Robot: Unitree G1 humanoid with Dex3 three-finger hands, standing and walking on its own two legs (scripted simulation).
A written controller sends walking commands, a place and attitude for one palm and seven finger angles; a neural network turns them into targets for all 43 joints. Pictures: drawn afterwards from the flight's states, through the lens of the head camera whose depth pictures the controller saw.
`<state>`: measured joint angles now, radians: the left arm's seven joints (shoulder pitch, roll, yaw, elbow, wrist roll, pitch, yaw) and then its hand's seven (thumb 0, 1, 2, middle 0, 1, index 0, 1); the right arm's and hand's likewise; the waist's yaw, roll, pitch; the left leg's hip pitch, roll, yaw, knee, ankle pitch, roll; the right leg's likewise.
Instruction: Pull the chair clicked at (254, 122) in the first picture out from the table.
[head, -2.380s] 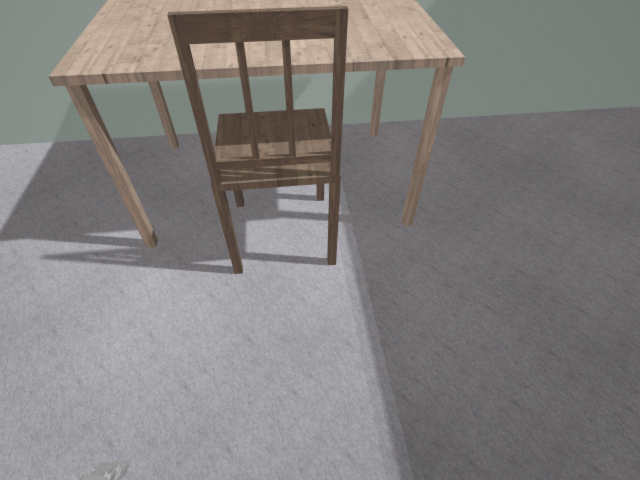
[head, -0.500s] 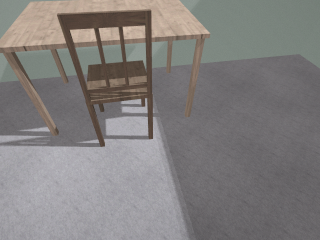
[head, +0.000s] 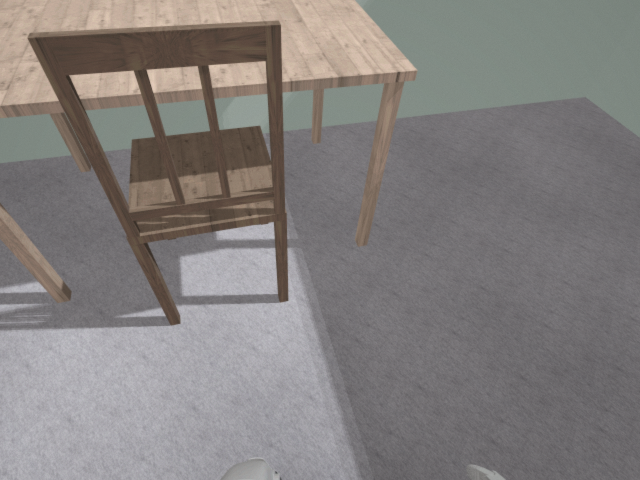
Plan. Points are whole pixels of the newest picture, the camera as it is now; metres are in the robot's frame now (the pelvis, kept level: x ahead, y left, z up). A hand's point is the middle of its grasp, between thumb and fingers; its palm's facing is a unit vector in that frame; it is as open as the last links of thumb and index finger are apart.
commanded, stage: turn to face it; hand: left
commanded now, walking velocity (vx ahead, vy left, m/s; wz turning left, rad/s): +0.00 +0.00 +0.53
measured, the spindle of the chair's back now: (163, 145) +0.71 +0.40 -0.04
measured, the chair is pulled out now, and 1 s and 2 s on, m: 0.00 0.00 0.00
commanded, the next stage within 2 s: take the last steps up to it in 0.58 s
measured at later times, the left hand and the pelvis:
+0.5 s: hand (186, 464) +0.16 +0.20 -0.13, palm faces +0.20 -0.95 -0.23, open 7.4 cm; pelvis +0.09 +0.00 +0.02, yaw +11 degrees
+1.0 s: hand out of the picture +0.07 +0.24 -0.15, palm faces +0.34 -0.92 -0.19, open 7.4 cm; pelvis +0.13 +0.06 +0.03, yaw +18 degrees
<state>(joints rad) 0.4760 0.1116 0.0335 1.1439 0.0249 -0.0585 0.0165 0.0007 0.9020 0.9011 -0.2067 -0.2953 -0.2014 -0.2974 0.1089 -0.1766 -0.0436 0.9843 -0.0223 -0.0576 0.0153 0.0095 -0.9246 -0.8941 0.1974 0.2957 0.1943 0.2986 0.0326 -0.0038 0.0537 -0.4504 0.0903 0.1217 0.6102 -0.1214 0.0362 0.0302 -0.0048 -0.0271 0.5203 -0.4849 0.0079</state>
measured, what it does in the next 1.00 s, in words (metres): walks ahead, turning left: right foot, then left foot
